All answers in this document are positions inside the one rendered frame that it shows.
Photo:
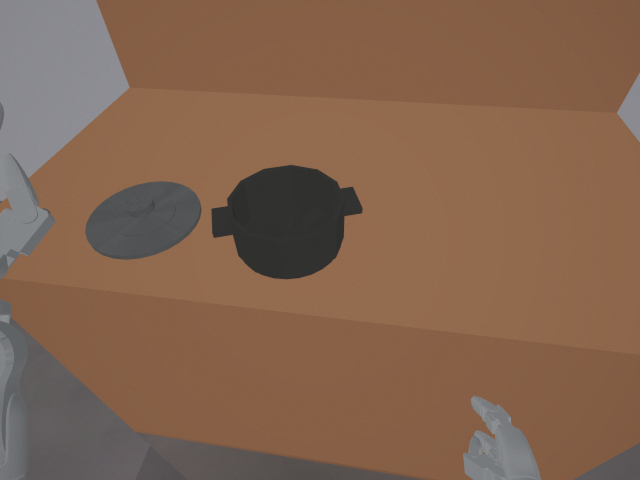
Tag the knob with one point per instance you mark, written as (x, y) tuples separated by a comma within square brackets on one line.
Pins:
[(139, 206)]

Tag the robot right hand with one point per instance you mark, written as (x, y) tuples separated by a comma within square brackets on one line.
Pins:
[(506, 457)]

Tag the lid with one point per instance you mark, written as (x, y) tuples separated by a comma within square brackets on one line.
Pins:
[(113, 233)]

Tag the robot left forearm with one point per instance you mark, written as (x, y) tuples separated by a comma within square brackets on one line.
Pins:
[(13, 410)]

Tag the table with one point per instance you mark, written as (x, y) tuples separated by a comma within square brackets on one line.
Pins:
[(497, 253)]

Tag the robot left hand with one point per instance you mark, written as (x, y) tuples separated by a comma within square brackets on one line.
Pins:
[(23, 227)]

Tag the pot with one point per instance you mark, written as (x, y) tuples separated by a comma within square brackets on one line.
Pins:
[(288, 221)]

